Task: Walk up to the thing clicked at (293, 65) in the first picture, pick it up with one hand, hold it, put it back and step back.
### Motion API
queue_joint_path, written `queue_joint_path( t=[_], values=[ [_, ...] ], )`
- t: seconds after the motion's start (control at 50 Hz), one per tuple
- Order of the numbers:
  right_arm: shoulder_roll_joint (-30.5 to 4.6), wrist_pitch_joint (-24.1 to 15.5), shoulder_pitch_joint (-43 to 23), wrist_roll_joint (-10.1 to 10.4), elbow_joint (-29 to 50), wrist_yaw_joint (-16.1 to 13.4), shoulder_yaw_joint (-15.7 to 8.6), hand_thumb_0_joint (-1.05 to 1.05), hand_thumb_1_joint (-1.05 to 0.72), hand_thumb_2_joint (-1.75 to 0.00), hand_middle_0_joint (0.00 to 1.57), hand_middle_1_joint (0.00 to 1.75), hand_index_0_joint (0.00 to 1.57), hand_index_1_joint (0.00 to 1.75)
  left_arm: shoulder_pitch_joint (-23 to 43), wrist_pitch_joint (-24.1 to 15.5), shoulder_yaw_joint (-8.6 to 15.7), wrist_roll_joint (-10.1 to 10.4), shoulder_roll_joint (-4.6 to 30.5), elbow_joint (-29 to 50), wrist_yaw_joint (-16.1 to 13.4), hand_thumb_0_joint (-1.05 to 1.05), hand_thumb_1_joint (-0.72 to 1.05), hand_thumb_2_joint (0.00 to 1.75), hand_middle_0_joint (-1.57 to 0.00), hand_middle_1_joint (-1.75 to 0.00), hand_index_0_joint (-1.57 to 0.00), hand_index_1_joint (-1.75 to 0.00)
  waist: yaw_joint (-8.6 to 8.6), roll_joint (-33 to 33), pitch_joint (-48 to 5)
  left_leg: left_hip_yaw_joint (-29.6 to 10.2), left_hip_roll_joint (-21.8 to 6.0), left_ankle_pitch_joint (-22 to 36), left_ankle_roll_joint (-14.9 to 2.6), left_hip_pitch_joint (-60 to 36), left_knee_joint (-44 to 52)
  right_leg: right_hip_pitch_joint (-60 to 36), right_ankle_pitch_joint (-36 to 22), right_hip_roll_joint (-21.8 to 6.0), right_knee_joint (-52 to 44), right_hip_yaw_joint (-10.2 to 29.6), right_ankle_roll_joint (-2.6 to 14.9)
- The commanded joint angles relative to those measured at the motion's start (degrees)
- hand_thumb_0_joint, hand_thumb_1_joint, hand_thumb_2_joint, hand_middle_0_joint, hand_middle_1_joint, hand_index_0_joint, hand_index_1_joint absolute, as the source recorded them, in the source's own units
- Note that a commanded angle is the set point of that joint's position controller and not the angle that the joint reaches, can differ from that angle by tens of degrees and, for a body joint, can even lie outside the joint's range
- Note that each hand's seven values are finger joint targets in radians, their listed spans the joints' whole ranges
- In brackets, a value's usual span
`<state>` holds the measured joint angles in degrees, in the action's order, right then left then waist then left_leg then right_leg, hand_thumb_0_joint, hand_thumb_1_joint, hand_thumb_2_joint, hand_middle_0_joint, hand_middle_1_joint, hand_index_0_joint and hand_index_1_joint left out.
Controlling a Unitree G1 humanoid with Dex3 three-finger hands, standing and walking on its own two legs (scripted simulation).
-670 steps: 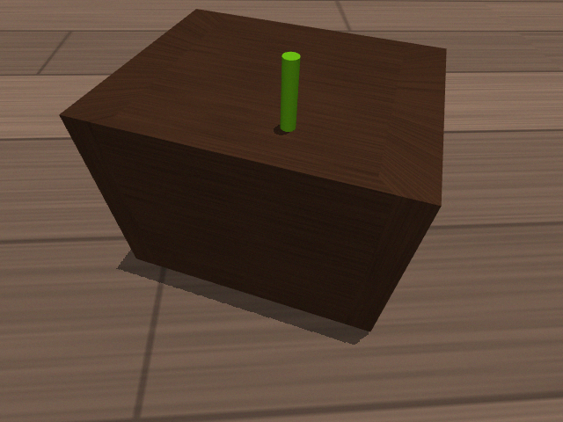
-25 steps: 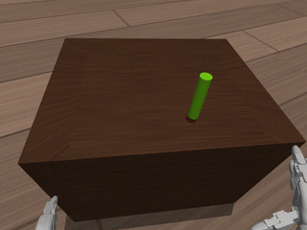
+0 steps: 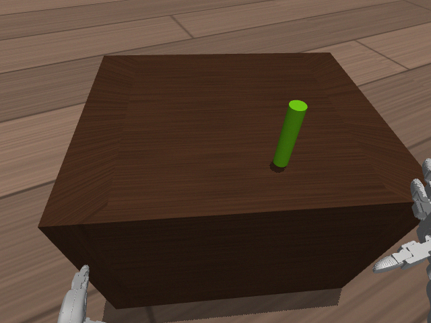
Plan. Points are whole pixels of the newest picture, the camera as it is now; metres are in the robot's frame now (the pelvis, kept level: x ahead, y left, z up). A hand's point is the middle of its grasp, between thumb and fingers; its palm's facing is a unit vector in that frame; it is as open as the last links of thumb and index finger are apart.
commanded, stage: go down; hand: right
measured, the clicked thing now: (288, 136) +0.55 -0.17 +0.02
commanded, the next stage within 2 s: none
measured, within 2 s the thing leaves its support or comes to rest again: neither
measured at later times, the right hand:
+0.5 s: hand (394, 171) +0.37 -0.32 +0.10, palm faces +0.09 +1.00 +0.02, open 17.6 cm
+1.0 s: hand (394, 147) +0.42 -0.34 +0.11, palm faces +0.10 +1.00 +0.02, open 17.6 cm
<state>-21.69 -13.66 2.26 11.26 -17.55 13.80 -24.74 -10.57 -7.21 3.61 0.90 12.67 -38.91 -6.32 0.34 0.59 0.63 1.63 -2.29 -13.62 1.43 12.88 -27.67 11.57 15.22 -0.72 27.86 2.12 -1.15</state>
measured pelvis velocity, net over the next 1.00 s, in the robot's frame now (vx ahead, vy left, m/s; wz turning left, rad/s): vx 0.01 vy -0.01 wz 0.03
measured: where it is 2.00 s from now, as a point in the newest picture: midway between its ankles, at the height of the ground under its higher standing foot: outside the picture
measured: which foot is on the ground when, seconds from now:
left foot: down 0.00-1.00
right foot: down 0.00-1.00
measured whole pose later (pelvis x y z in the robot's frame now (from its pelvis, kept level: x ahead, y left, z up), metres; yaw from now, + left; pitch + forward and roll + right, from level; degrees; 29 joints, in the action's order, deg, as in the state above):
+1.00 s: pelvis +0.01 -0.01 -0.02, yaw +2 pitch +11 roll +2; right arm -45.0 -11.6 -38.1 12.4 -64.2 32.2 -32.6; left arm -15.1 -12.4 -3.5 0.3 15.2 -29.9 -7.4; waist -5.9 -0.6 -4.7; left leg 0.8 -0.6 -17.1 2.1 31.5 -37.6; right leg 32.0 22.1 -2.3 43.0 1.7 -0.5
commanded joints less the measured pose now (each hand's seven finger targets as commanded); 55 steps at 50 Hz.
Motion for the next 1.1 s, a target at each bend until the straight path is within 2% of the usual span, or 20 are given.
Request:
queue_joint_path(
  t=[0.0, 0.04, 0.06, 0.14, 0.26, 0.34, 0.42, 0.44, 0.46, 0.52, 0.56, 0.64, 0.72, 0.8, 0.84, 0.88, 0.9, 0.96, 1.04, 1.08],
  values=[
    [-19.42, -1.31, -20.26, 4.47, 0.54, 6.76, -6.3, 0.0, 0.57, -0.02, 0.05, 0.05, 0.05, 0.05, 3.08, -4.15, -0.19, 0.8, 7.46, 7.03, -2.28, 0.0, -0.54, 0.03, -0.05, -0.05, -0.05, -0.05, -1.68, 3.57, -10.85, 0.89, 1.35, 10.91, -0.82, -1.44, 2.96, -0.86, -10.01, 1.35, -3.7, -1.5, 1.68],
    [-22.06, -0.77, -23.94, 5.97, -3.61, 9.77, -7.56, 0.0, 0.6, -0.02, 0.04, 0.05, 0.05, 0.05, 1.65, -4.75, 1.67, 0.76, 9.89, 7.29, -2.59, 0.0, -0.54, 0.03, -0.05, -0.05, -0.05, -0.05, -2.28, 2.98, -11.04, 1.19, 1.45, 10.21, -0.93, -0.55, 2.76, -0.1, -9.47, 0.99, -3.39, -1.22, 1.72],
    [-23.28, -0.57, -25.25, 6.45, -4.55, 10.94, -7.92, 0.0, 0.6, -0.02, 0.04, 0.05, 0.05, 0.05, 1.68, -5.14, 0.45, 0.86, 9.19, 7.44, -2.37, 0.0, -0.54, 0.03, -0.05, -0.05, -0.05, -0.05, -1.45, 3.22, -11.12, 1.22, 1.36, 10.47, -0.98, -0.86, 2.6, 0.47, -9.85, 0.95, -3.33, -1.19, 1.63],
    [-26.23, -0.58, -32.05, 8.4, -10.39, 14.75, -8.5, 0.0, 0.61, -0.03, 0.04, 0.05, 0.04, 0.05, 2.98, -6.28, 0.11, 1.08, 9.61, 6.97, -2.19, 0.0, -0.54, 0.04, -0.05, -0.05, -0.05, -0.05, -0.85, 4.12, -12.53, 1.28, 1.88, 10.83, -1.49, 0.15, 1.35, 1.67, -11.67, 0.27, -1.99, -0.84, 1.37],
    [-29.96, -1.1, -38.63, 8.0, -16.67, 17.77, -8.44, 0.0, 0.58, -0.03, 0.04, 0.05, 0.04, 0.05, 6.21, -7.52, -1.0, 0.8, 11.05, 10.07, -2.96, 0.0, -0.54, 0.04, -0.05, -0.06, -0.05, -0.05, -1.28, 3.04, -18.12, 0.34, 1.98, 10.55, -1.56, 0.32, -0.3, 2.67, -11.42, 0.07, 0.15, -0.65, 1.63],
    [-33.33, -1.63, -43.23, 7.45, -17.8, 17.37, -9.76, 0.0, 0.55, -0.03, 0.05, 0.05, 0.05, 0.05, 2.93, -7.41, -2.45, 0.66, 9.96, 9.87, -3.18, 0.0, -0.55, 0.04, -0.05, -0.06, -0.05, -0.06, -1.07, 6.04, -20.0, 0.25, 2.43, 11.32, -1.91, 1.07, -1.05, 2.47, -14.55, -0.23, 1.2, -0.62, 1.06],
    [-33.34, -1.35, -46.02, 6.18, -21.06, 16.39, -8.55, 0.0, 0.54, -0.03, 0.05, 0.05, 0.05, 0.05, -0.34, -7.54, -2.13, 0.18, 10.3, 10.7, -3.33, 0.0, -0.55, 0.05, -0.05, -0.06, -0.05, -0.06, -3.28, 5.6, -18.95, -0.1, 2.59, 10.78, -1.72, 3.07, -1.08, 3.83, -11.91, -0.18, 1.87, -1.12, 1.29],
    [-34.47, -1.38, -46.75, 6.05, -21.16, 16.47, -9.03, 0.0, 0.53, -0.03, 0.05, 0.05, 0.05, 0.05, -0.87, -7.57, -3.62, 0.15, 9.12, 10.72, -3.19, 0.0, -0.56, 0.05, -0.05, -0.06, -0.05, -0.06, -2.81, 6.33, -19.19, -0.09, 2.49, 11.22, -1.74, 2.89, -1.18, 4.04, -12.42, -0.1, 2.22, -1.22, 1.23],
    [-33.75, -1.5, -48.02, 6.04, -21.58, 16.68, -7.96, 0.0, 0.54, -0.03, 0.05, 0.05, 0.05, 0.05, -1.33, -7.56, -3.17, 0.11, 9.28, 10.28, -3.19, 0.0, -0.55, 0.05, -0.05, -0.06, -0.05, -0.06, -3.76, 6.8, -18.74, -0.2, 2.45, 10.84, -1.71, 3.94, -1.22, 4.04, -11.55, -0.1, 2.58, -1.29, 1.31],
    [-37.13, -1.58, -50.63, 5.63, -22.7, 16.65, -8.9, 0.0, 0.54, -0.03, 0.05, 0.04, 0.05, 0.04, -1.22, -7.99, -0.38, -0.12, 12.81, 10.09, -3.33, 0.0, -0.56, 0.05, -0.05, -0.06, -0.05, -0.06, -4.6, 8.05, -21.26, -0.03, 2.79, 12.42, -1.7, 6.01, -2.36, 2.09, -15.97, -0.63, 4.36, -0.76, 1.0],
    [-37.02, -1.53, -51.95, 5.33, -23.85, 16.91, -8.75, 0.0, 0.55, -0.04, 0.05, 0.05, 0.05, 0.05, -0.8, -8.19, -2.32, -0.09, 10.56, 10.39, -2.99, 0.0, -0.56, 0.06, -0.05, -0.06, -0.05, -0.06, -4.1, 8.47, -21.57, 0.0, 2.86, 12.4, -1.77, 6.68, -3.03, 2.93, -16.69, -0.76, 5.16, -0.55, 0.84],
    [-38.03, -1.47, -53.61, 5.21, -27.72, 17.56, -8.7, 0.0, 0.54, -0.03, 0.06, 0.05, 0.05, 0.05, -0.44, -8.22, -3.35, 0.07, 10.4, 12.29, -2.9, 0.0, -0.56, 0.06, -0.05, -0.06, -0.05, -0.06, -4.31, 6.84, -21.98, 0.23, 2.88, 13.58, -1.75, 6.77, -4.22, 5.13, -18.22, -0.81, 6.59, -0.35, 0.95],
    [-39.69, -1.4, -55.9, 4.53, -30.3, 17.93, -8.8, 0.0, 0.57, -0.04, 0.05, 0.05, 0.05, 0.05, 0.87, -8.25, -1.73, -0.03, 12.73, 16.24, -2.88, 0.0, -0.56, 0.06, -0.05, -0.06, -0.05, -0.06, -5.26, 6.63, -24.2, 0.27, 3.06, 12.53, -1.77, 7.95, -5.09, 4.74, -17.76, -1.01, 7.6, -0.11, 0.97],
    [-43.42, -1.57, -57.75, 3.68, -32.29, 17.9, -10.37, 0.0, 0.58, -0.04, 0.05, 0.05, 0.05, 0.05, -2.48, -7.95, -3.52, 0.02, 11.04, 15.83, -2.37, 0.0, -0.56, 0.06, -0.05, -0.05, -0.05, -0.06, -4.72, 6.98, -23.89, 0.01, 2.99, 11.32, -1.8, 7.64, -5.56, 8.48, -14.07, -0.67, 8.02, -0.37, 1.23],
    [-44.92, -1.66, -58.68, 3.31, -32.62, 17.9, -11.1, 0.0, 0.59, -0.04, 0.05, 0.05, 0.05, 0.05, -2.14, -8.01, -2.17, -0.04, 12.68, 17.73, -2.59, 0.0, -0.56, 0.06, -0.05, -0.05, -0.05, -0.06, -5.05, 7.23, -26.32, -0.18, 2.91, 13.43, -1.75, 7.42, -6.43, 8.0, -16.43, -0.57, 9.27, -0.44, 1.18],
    [-44.28, -1.44, -58.69, 3.11, -35.0, 18.31, -10.51, 0.0, 0.59, -0.04, 0.05, 0.05, 0.05, 0.05, -4.89, -7.65, -3.7, -0.21, 10.67, 14.27, -2.18, 0.0, -0.56, 0.06, -0.05, -0.05, -0.05, -0.06, -4.97, 8.59, -23.53, -0.14, 2.97, 13.11, -1.8, 9.39, -7.08, 9.06, -17.33, -0.64, 10.18, -0.56, 1.06],
    [-44.31, -1.53, -59.65, 2.88, -34.84, 18.46, -10.47, 0.0, 0.59, -0.04, 0.05, 0.05, 0.05, 0.05, -3.8, -7.86, -3.71, -0.19, 10.55, 15.82, -2.06, 0.0, -0.56, 0.06, -0.05, -0.05, -0.05, -0.06, -5.38, 9.08, -25.31, -0.17, 3.12, 13.77, -1.87, 10.17, -7.7, 8.36, -19.47, -0.86, 10.92, -0.24, 0.88],
    [-46.2, -1.77, -62.7, 2.26, -34.17, 18.33, -10.44, 0.0, 0.59, -0.05, 0.05, 0.05, 0.05, 0.05, -2.01, -8.09, -2.59, -0.29, 12.72, 18.12, -2.14, 0.0, -0.57, 0.07, -0.05, -0.05, -0.04, -0.06, -5.73, 9.14, -26.93, 0.04, 3.31, 13.02, -1.94, 11.01, -8.53, 8.01, -19.29, -1.09, 11.67, 0.03, 0.89],
    [-46.69, -1.71, -64.68, 2.0, -34.98, 18.81, -10.64, 0.0, 0.59, -0.05, 0.05, 0.05, 0.05, 0.05, -1.61, -8.01, -3.13, -0.32, 12.04, 17.82, -1.82, 0.0, -0.57, 0.07, -0.05, -0.05, -0.04, -0.06, -6.15, 10.17, -29.43, -0.13, 3.33, 13.16, -1.96, 12.48, -9.56, 7.81, -20.47, -1.09, 13.34, 0.2, 0.93],
    [-46.8, -1.26, -64.41, 1.38, -37.32, 19.05, -9.9, 0.0, 0.59, -0.04, 0.05, 0.05, 0.05, 0.05, -3.01, -7.8, -2.77, -0.47, 12.47, 16.87, -1.82, 0.0, -0.57, 0.07, -0.05, -0.05, -0.04, -0.06, -6.68, 10.58, -27.48, 0.2, 3.62, 11.74, -2.13, 15.09, -9.91, 7.89, -21.16, -1.47, 13.62, 0.48, 0.65]
  ],
)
